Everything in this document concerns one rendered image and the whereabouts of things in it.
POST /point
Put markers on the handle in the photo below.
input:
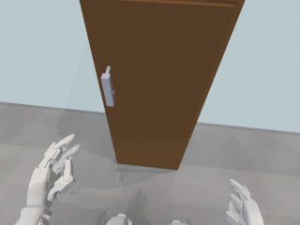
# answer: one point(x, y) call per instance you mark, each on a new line
point(107, 86)

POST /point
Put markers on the robot left shin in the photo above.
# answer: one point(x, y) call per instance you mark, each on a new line
point(121, 215)

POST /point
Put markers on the robot left forearm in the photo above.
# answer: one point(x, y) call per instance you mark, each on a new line
point(34, 215)

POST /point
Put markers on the cupboard door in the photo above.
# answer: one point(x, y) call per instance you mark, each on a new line
point(161, 54)

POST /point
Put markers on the left robot hand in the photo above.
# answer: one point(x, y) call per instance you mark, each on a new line
point(47, 174)

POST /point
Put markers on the right robot hand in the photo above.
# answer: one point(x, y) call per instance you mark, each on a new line
point(248, 211)

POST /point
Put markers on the left robot thigh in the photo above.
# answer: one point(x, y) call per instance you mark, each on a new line
point(119, 221)

